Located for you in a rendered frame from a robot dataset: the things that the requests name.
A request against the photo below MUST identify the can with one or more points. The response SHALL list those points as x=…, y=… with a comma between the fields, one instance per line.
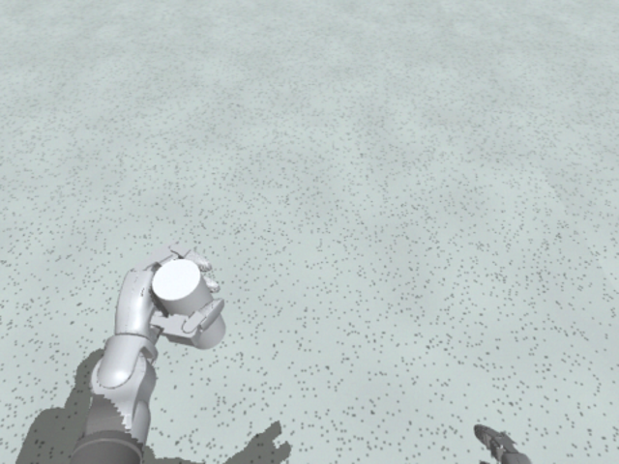
x=181, y=288

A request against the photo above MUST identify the right robot hand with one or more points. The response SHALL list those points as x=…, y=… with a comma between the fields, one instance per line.
x=502, y=447

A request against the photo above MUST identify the left robot hand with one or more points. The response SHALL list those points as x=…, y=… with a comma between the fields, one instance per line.
x=139, y=310

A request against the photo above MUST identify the left robot arm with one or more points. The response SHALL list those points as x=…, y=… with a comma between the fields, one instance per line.
x=117, y=423

